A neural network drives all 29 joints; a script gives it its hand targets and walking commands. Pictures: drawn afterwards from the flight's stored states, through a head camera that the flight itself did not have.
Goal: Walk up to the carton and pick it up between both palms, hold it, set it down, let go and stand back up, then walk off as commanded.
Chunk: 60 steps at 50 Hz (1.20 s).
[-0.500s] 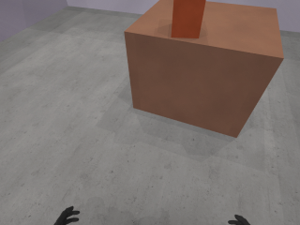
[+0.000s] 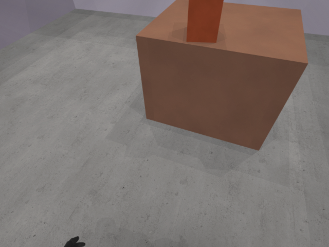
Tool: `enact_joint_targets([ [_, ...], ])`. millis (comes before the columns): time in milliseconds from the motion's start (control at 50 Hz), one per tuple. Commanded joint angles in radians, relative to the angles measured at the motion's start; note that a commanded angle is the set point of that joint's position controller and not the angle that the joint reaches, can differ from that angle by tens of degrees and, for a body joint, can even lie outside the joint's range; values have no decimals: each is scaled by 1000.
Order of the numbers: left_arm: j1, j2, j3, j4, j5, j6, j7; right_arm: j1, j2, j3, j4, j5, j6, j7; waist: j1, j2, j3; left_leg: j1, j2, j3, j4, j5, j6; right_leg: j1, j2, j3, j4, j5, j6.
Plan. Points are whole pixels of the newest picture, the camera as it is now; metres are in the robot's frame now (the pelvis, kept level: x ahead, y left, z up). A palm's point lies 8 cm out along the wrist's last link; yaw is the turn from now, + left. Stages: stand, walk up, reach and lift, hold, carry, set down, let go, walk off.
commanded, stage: stand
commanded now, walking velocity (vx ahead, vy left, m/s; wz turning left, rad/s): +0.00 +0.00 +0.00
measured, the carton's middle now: (203, 9) +1.23 -0.22 +0.09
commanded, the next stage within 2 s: walk up in 0.16 s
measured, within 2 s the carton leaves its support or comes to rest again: neither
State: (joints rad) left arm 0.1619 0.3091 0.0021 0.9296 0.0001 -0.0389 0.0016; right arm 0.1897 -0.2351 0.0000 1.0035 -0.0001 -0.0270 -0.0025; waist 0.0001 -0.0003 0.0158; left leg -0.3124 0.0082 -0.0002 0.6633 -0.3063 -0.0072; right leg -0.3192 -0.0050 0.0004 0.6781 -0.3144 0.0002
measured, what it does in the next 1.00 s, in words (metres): walks ahead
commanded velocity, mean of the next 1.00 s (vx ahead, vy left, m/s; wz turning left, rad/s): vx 0.00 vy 0.00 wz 0.00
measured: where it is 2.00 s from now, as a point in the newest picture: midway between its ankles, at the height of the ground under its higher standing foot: (174, 227)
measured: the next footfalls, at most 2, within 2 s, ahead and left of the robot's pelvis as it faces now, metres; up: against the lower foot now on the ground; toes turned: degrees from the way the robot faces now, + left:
left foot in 1.14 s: +0.34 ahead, +0.06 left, +0.00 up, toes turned -10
right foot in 1.64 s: +0.30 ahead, -0.15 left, +0.00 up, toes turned -22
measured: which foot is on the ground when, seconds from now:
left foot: down 0.00-0.64, up 0.66-1.00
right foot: down 0.00-1.00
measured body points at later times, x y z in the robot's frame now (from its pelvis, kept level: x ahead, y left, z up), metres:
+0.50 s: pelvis +0.01 -0.01 +0.01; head +0.00 -0.02 +0.46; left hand +0.10 +0.29 -0.11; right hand +0.08 -0.28 -0.13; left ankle +0.03 +0.13 -0.72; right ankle +0.02 -0.12 -0.70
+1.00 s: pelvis +0.11 -0.05 +0.01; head +0.10 -0.08 +0.46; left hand +0.12 +0.28 -0.08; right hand +0.20 -0.34 -0.11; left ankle +0.24 +0.07 -0.67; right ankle +0.06 -0.15 -0.72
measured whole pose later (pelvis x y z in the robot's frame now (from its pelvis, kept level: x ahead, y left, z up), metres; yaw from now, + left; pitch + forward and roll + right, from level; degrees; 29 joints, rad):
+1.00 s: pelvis +0.11 -0.05 +0.01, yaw -12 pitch -2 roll +1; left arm 0.50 0.38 0.06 0.95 0.00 -0.11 -0.01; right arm 0.16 -0.37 0.00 0.79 0.00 -0.03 0.04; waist 0.05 0.06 0.02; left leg -0.60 0.04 0.03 0.94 -0.31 0.02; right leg -0.20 0.04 0.07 0.60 -0.36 -0.04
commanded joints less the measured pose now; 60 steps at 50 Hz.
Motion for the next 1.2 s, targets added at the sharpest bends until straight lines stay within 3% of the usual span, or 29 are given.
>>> enact_joint_targets([
  [0,-54,218,60,5,10,-25,11,-98,-284,-61,-46,-14,-26,-6,4,45,2,47,97,-123,-230,81,63,53,-104,131,-251,89,-67],
  [320,-64,219,58,36,11,-22,9,-102,-274,-55,-26,-12,-27,-3,4,41,3,53,96,-115,-262,107,56,75,-112,129,-287,90,-62],
  [340,57,288,109,-37,28,-20,-18,-74,-406,-115,-105,-56,-50,17,-4,66,-51,145,96,-104,-196,-345,107,-45,-66,216,-242,-293,-106],
  [360,31,291,117,-36,29,-16,-27,-21,-417,-131,-85,-64,-54,23,-38,64,2,212,115,-166,-260,-503,133,-223,-49,216,-221,-400,-82],
  [380,-21,272,119,-58,26,-11,-33,51,-432,-142,-76,-62,-53,23,-81,100,55,312,180,-254,-374,-630,168,-395,7,117,-112,-367,-38],
  [400,-47,251,117,-78,28,-7,-37,93,-465,-162,-75,-61,-57,18,-100,278,73,315,352,-439,-495,-684,226,-440,26,13,166,-200,-38],
  [420,-41,273,122,-87,39,-13,-34,56,-481,-171,-104,-64,-63,16,-83,209,100,266,442,-496,-518,-621,282,-459,-34,24,283,-189,-33],
  [440,-21,276,123,-95,40,-19,-36,41,-470,-163,-118,-61,-67,16,-66,134,106,222,451,-485,-514,-572,298,-431,-66,50,308,-177,-36],
  [480,35,268,124,-104,28,-26,-52,1,-456,-158,-139,-65,-68,22,-40,155,90,201,406,-373,-494,-481,271,-368,-85,55,241,-200,-35],
  [540,125,256,130,-92,26,-23,-69,-77,-462,-152,-171,-64,-56,34,3,248,115,73,339,-181,-427,-389,217,-181,-70,-18,91,-207,-32],
  [580,318,241,143,-25,18,-30,-61,-176,-430,-144,-201,-59,-35,37,111,178,71,-110,240,-9,-207,-384,155,152,-42,-39,-134,-54,-55],
  [600,443,281,159,24,22,-42,-45,-168,-349,-119,-218,-63,-19,38,155,-8,59,-232,113,104,155,-345,106,304,-21,96,-274,-102,-70],
  [620,486,395,183,14,37,-58,-25,-144,-251,-80,-253,-51,-19,44,154,-286,81,-484,-21,130,479,-256,28,379,-227,563,-423,-276,-99],
  [640,382,424,174,-45,34,-62,-17,-147,-298,-73,-272,-34,-18,39,90,-205,73,-559,-22,-33,494,-226,43,319,-329,866,-536,-349,-189],
  [660,297,421,168,-71,20,-63,-15,-154,-358,-80,-262,-34,-21,37,54,-83,129,-512,36,-81,524,-161,50,209,-355,869,-544,-352,-221],
  [700,262,358,148,-81,14,-76,-10,-117,-387,-96,-242,-29,-25,45,29,7,122,-480,68,-77,480,-59,42,261,-272,641,-436,-32,-157],
  [740,313,315,134,-76,8,-86,-1,-86,-367,-91,-242,-22,-20,48,31,-23,67,-432,72,-53,413,14,35,281,-217,510,-390,216,-94],
  [760,346,317,133,-71,9,-90,-1,-95,-353,-94,-255,-21,-16,47,42,-53,40,-411,70,-57,385,31,30,297,-214,504,-386,251,-85],
  [800,363,325,135,-81,8,-93,6,-124,-357,-92,-272,-25,-9,45,46,-24,43,-430,71,-57,357,62,25,307,-215,488,-379,262,-100],
  [860,373,323,129,-85,7,-97,12,-172,-355,-91,-299,-29,-7,48,41,-40,99,-457,75,-46,309,103,16,259,-214,452,-390,266,-117],
  [940,388,322,127,-92,15,-99,10,-240,-342,-93,-337,-37,-9,58,56,-25,143,-442,85,-45,210,101,16,192,-227,453,-401,87,-202],
  [980,373,342,129,-99,15,-98,10,-247,-342,-96,-350,-42,-16,61,60,-15,138,-411,74,-45,149,100,24,184,-229,446,-380,84,-215],
  [1040,307,351,129,-118,16,-90,8,-181,-344,-105,-340,-34,-35,59,27,-55,93,-212,65,-37,37,74,41,118,-239,399,-301,211,-212],
  [1080,227,349,122,-136,10,-85,7,-29,-358,-121,-294,-35,-50,47,-53,-11,25,95,30,-6,-113,106,62,-2,-188,311,-160,330,-153],
  [1100,226,319,115,-143,12,-87,7,102,-396,-142,-263,-41,-60,37,-113,47,-44,295,36,-26,-152,102,78,-78,-124,259,39,341,-117],
  [1120,284,233,91,-140,3,-90,3,218,-460,-168,-247,-57,-69,20,-139,225,-146,438,185,-223,-266,-117,104,-153,-25,163,314,246,-73],
  [1140,351,196,82,-119,-14,-80,0,188,-501,-173,-259,-47,-69,16,-82,306,-115,468,383,-569,-429,-380,119,-367,108,91,475,-186,-38],
  [1160,368,316,111,-89,3,-60,5,96,-505,-166,-275,-19,-65,20,-41,176,-19,244,438,-649,-537,-651,101,-367,46,108,549,-178,-34],
  [1180,353,360,124,-68,4,-50,-5,17,-487,-159,-275,-4,-62,24,-5,144,85,72,407,-583,-578,-691,71,-322,8,117,553,-109,-34],
])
